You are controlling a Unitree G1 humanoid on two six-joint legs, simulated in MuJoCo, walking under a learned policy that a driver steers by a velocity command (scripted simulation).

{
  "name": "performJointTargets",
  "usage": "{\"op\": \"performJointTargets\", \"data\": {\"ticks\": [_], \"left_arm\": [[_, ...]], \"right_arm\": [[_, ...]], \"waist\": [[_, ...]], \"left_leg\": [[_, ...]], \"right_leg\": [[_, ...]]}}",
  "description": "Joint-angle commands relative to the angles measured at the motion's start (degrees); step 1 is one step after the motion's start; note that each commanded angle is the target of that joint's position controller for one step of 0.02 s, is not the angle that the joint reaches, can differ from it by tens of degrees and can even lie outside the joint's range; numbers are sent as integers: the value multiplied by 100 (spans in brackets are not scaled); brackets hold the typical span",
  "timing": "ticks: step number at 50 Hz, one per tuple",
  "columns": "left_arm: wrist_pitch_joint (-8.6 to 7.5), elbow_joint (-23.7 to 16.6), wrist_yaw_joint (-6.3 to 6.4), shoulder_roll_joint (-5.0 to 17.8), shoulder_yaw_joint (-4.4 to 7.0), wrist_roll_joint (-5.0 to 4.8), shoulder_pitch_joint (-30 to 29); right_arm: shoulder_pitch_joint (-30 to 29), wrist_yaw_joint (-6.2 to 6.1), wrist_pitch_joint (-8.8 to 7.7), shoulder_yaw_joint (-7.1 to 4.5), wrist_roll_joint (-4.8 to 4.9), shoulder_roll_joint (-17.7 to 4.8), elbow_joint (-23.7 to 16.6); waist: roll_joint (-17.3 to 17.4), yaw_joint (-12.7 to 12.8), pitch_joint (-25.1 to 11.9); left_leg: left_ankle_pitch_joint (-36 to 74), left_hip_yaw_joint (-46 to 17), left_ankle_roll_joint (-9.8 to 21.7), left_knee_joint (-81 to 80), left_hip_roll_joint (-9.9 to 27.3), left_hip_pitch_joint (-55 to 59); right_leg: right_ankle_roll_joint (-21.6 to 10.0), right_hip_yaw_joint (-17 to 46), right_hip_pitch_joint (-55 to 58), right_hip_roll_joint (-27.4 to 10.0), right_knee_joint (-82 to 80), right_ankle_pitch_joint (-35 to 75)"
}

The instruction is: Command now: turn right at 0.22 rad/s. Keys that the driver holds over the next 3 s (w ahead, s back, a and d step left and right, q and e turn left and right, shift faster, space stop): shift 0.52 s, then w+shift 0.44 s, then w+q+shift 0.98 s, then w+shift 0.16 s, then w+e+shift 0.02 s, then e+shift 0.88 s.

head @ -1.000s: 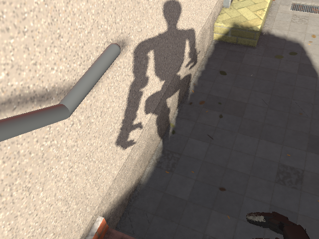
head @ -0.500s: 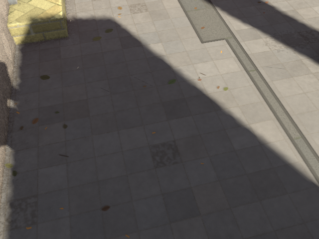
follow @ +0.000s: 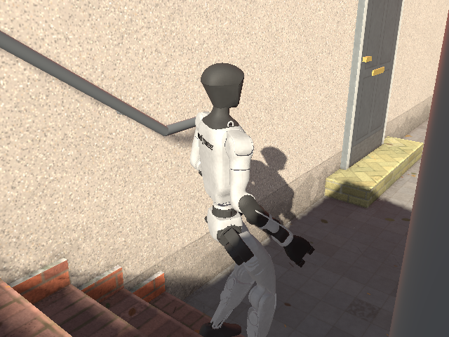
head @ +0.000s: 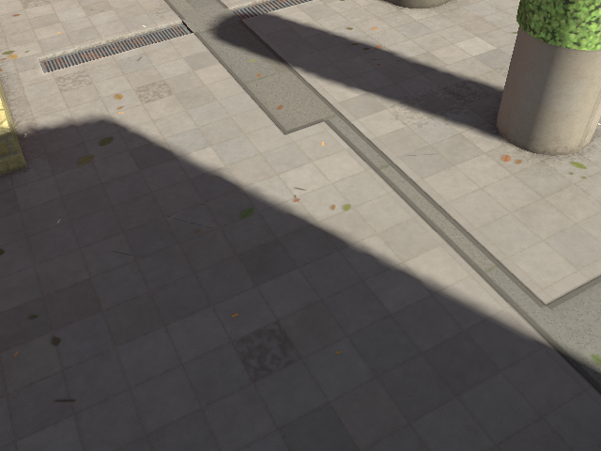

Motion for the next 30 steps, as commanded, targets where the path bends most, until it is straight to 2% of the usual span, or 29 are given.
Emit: {"op": "performJointTargets", "data": {"ticks": [1,2,3,4,5,6,7,8,9,10,11,13,15,18,19,20,21,22,23,24,25,26,27,28,29,30], "left_arm": [[18,-313,-49,824,245,46,-172],[13,-266,-70,499,212,9,77],[-55,-413,-66,76,162,-43,505],[-221,-699,-84,730,321,62,-636],[-291,-548,-67,710,342,25,-813],[-256,-374,-66,614,312,18,-729],[-192,-214,-81,484,269,11,-607],[-103,20,-108,505,249,99,-365],[-13,184,-155,563,276,50,-217],[76,283,-200,493,250,12,-172],[127,343,-230,386,193,62,-160],[154,487,-253,189,75,87,-226],[96,542,-238,101,5,117,-560],[20,632,-169,43,-86,-41,-860],[-22,747,-138,109,-69,-104,-814],[-57,842,-108,122,-90,-136,-751],[-80,1014,-109,128,-87,-146,-477],[-119,1181,-143,49,-149,-142,-263],[-171,1363,-128,28,-162,-138,11],[-244,1504,-72,232,-138,-101,236],[-276,1696,-7,360,-104,-88,181],[-277,1789,-31,127,-128,-162,73],[-277,1768,-85,179,-80,-114,66],[-267,1732,-131,268,-30,-40,-7],[-253,1749,-180,385,22,-40,-63],[-261,1709,-216,534,107,-33,-107]], "right_arm": [[960,45,-37,-116,115,-193,-41],[1295,11,-62,-174,-15,-317,121],[1461,7,-141,-174,26,-713,16],[1857,-29,-270,-222,65,-858,77],[1714,-123,-385,-199,-114,-797,203],[1217,-179,-431,-157,-168,-655,182],[810,-174,-460,-113,-174,-580,186],[552,-170,-501,-155,-130,-689,127],[274,-123,-506,-135,-89,-601,64],[298,-88,-487,-75,-8,-365,73],[483,-96,-490,-43,29,-257,164],[908,-104,-499,-59,33,-260,420],[1256,-114,-517,-54,63,-240,662],[1591,-140,-506,-78,8,-400,972],[1541,-114,-502,-75,13,-417,1002],[1552,-103,-499,-78,6,-429,1059],[1673,-79,-516,-88,-25,-402,1145],[1641,-40,-529,-75,-20,-327,1191],[1527,-29,-544,-69,-11,-304,1222],[1680,-29,-548,-69,-72,-209,1214],[2369,13,-548,-71,-7,-102,1396],[2008,-23,-515,-73,-38,-165,1457],[1842,-25,-472,-197,-83,-481,1446],[1596,29,-431,-287,-99,-605,1427],[1525,126,-383,-344,-129,-658,1422],[1581,142,-367,-382,-124,-702,1390]], "waist": [[-854,-585,-53],[50,-551,98],[1496,-231,8],[1237,-933,512],[713,-676,723],[589,-387,740],[609,-97,621],[558,73,462],[418,261,365],[319,281,359],[357,143,360],[284,59,346],[359,-233,393],[721,-495,422],[657,-466,480],[671,-495,461],[580,-390,425],[498,-293,407],[405,-142,355],[185,-305,206],[-479,-727,51],[-794,-487,-63],[-563,-349,41],[-193,-281,139],[-23,-268,671],[148,-326,1020]], "left_leg": [[22,509,183,-1994,-261,2247],[-544,122,270,-2545,-135,2578],[297,-2051,676,-2404,1466,3371],[1907,-3821,1060,-3180,2140,3204],[1711,-3996,1128,-3416,2272,2736],[1506,-3315,1074,-3342,1965,2179],[1807,-2633,1139,-3263,1640,1549],[1974,-2197,1348,-3349,1504,842],[2085,-1807,1430,-3369,1257,427],[2001,-1444,1426,-3389,1051,402],[1991,-1261,1386,-3393,918,604],[2133,-998,1298,-3448,798,1002],[2496,-812,1207,-3471,790,1345],[3351,-837,1174,-3367,930,1638],[3795,-790,1169,-3301,959,1595],[4053,-801,1183,-3243,1001,1616],[4174,-912,1256,-3141,1126,1624],[4333,-991,1191,-3168,1207,1540],[4278,-977,1071,-3106,1187,1397],[4026,-855,892,-2979,1028,1328],[3561,-824,726,-3395,894,1270],[2694,-728,671,-3576,714,1609],[1454,-642,793,-3413,531,1642],[-42,-695,984,-3420,424,1682],[-1519,-1012,1157,-3564,523,1352],[-2671,-1354,1306,-3738,704,1121]], "right_leg": [[-929,1096,-924,-816,-719,210],[-641,561,-1488,-230,550,-1380],[-307,-299,-3138,353,2431,-3045],[-69,-37,-4398,426,2198,-2994],[74,316,-4234,81,2531,-2322],[154,142,-3786,-24,2907,-1607],[157,-105,-3192,-14,3346,-1188],[108,-213,-2429,-46,3966,-499],[90,-321,-1946,-21,4308,-191],[132,-524,-1916,-30,4178,-276],[160,-584,-1978,-86,4109,-179],[194,-801,-1720,-386,3249,17],[241,-1154,-1244,-719,1952,232],[182,-1442,-503,-769,966,-384],[132,-1483,-199,-795,620,-542],[91,-1573,71,-763,354,-730],[41,-1558,396,-827,32,-1004],[-14,-1524,805,-909,-445,-148],[-94,-1278,1390,-1078,-1009,531],[-205,-740,1949,-1476,-1182,1787],[-472,-598,2173,-1680,-445,3188],[-467,-665,1947,-1576,-607,2853],[-507,-889,1724,-1286,-692,1165],[-639,-1101,1395,-959,-592,-652],[-702,-1179,824,-772,-548,-1882],[-725,-1160,319,-744,-343,-2471]]}}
